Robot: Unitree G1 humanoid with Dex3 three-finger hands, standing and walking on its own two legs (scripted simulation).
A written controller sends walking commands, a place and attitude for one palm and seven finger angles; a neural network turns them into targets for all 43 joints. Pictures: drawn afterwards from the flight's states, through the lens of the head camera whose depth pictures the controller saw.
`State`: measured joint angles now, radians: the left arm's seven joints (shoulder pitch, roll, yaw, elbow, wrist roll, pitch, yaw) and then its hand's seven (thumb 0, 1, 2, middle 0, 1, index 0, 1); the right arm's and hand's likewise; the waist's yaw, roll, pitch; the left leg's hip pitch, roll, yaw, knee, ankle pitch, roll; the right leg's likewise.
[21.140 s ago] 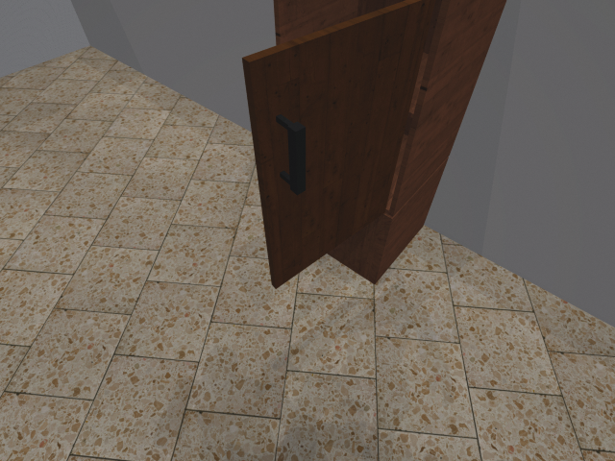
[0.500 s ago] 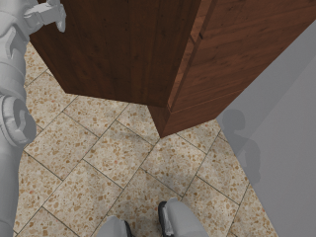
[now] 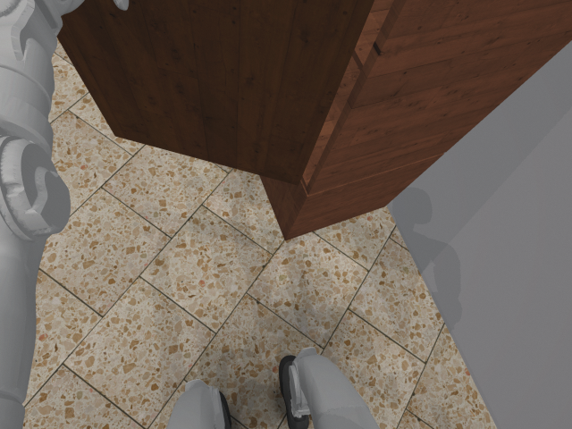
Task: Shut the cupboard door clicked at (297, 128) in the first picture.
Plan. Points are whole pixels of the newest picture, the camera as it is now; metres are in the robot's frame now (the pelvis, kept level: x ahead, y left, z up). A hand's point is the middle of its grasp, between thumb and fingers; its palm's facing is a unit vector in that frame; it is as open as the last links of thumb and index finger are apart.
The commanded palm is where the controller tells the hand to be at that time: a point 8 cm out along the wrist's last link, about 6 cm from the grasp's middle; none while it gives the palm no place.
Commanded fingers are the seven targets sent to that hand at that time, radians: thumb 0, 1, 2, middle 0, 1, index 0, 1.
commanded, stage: pull the fist back off the door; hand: left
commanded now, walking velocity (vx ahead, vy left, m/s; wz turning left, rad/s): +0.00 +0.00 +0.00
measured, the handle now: out of the picture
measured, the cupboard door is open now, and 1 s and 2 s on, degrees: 56 52 52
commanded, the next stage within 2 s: draw the hand back to the body in 0.82 s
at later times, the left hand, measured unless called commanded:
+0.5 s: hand out of the picture +0.59 +0.06 +0.16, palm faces +0.00 -1.00 -0.02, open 3.1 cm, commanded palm +0.55 +0.11 +0.15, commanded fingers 0.00 0.90 0.90 -1.30 -1.50 -1.30 -1.50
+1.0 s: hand (140, 23) +0.53 +0.06 +0.16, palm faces -0.01 -1.00 -0.02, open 3.1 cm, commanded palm +0.49 +0.12 +0.15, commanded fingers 0.00 0.90 0.90 -1.30 -1.50 -1.30 -1.50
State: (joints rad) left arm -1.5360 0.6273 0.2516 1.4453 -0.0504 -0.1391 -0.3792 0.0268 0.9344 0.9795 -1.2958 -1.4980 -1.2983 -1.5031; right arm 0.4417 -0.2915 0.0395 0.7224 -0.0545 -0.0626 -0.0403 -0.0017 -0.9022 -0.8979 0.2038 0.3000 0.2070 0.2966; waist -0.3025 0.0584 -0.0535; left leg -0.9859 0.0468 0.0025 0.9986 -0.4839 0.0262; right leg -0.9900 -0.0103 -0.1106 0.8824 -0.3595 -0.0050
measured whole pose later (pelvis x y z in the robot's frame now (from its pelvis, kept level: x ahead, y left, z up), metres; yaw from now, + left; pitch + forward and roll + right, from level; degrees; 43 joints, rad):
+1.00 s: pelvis +0.00 -0.01 +0.03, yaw +0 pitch +17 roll -1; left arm -1.10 0.26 0.25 1.26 -0.03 -0.36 0.07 0.02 0.90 0.90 -1.30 -1.50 -1.30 -1.50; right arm 0.37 -0.25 0.01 0.68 -0.04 -0.05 0.04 0.00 -0.91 -0.90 0.20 0.30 0.20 0.30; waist -0.17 0.05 -0.09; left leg -0.67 0.02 0.05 0.80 -0.42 0.02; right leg -0.73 -0.02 -0.07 0.76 -0.33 -0.01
